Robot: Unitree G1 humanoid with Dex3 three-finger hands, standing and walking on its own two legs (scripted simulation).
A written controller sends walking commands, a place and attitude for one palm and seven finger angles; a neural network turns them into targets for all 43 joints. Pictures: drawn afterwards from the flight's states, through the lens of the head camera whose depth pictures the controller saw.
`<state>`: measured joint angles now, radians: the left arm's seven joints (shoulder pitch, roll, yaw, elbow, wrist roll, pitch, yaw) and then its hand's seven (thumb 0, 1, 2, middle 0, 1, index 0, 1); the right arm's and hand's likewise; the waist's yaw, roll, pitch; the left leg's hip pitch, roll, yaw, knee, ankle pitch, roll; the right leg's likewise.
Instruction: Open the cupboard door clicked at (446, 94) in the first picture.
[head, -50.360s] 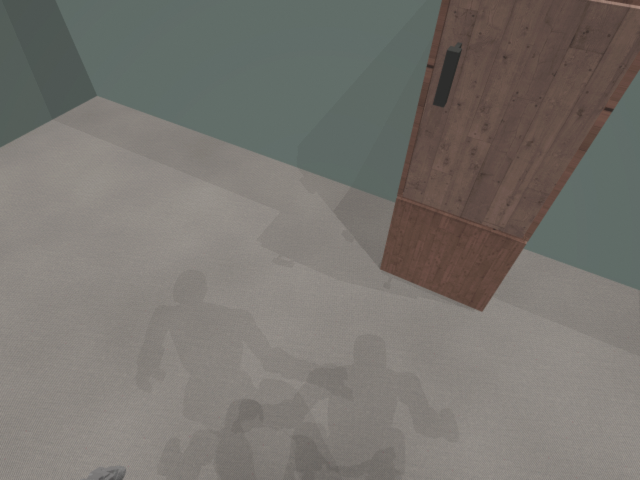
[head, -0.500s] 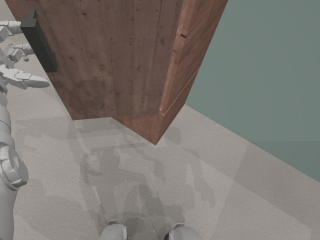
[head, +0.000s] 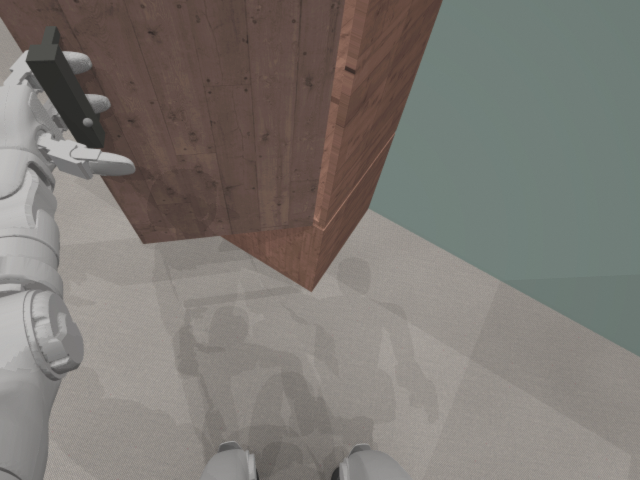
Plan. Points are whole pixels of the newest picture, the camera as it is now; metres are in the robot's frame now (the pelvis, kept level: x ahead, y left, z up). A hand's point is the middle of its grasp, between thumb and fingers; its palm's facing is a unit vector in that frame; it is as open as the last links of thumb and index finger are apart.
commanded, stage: slide the fingers in behind the handle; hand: left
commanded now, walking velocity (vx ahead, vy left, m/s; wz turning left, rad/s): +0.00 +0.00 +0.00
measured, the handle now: (73, 89) +0.57 +0.26 +0.12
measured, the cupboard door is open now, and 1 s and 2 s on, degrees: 42 42 56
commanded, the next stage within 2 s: close the thumb around the handle in 0.58 s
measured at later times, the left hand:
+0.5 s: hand (91, 119) +0.52 +0.23 +0.11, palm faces +0.10 -1.00 +0.00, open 13.9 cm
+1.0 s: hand (91, 119) +0.52 +0.23 +0.11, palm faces +0.10 -1.00 +0.00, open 11.0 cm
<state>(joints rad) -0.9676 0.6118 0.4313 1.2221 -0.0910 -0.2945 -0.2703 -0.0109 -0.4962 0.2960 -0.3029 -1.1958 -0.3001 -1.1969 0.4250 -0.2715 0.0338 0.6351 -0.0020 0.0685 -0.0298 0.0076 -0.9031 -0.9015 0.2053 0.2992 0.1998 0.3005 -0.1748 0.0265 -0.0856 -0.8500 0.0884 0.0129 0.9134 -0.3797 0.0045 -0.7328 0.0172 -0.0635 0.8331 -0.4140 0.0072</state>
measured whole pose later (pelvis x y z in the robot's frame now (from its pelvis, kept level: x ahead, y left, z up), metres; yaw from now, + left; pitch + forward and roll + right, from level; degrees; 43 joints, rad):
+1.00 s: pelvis +0.01 +0.00 +0.00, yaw +0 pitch +19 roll -4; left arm -0.97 0.59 0.42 1.21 -0.09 -0.30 -0.23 -0.01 -0.05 0.49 -0.32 -1.24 -0.33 -1.25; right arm 0.42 -0.26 0.03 0.64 -0.01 0.06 -0.02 0.01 -0.90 -0.90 0.21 0.30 0.20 0.30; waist -0.17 0.03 -0.09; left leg -0.85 0.08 0.01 0.91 -0.39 0.01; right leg -0.73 0.01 -0.06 0.83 -0.42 0.01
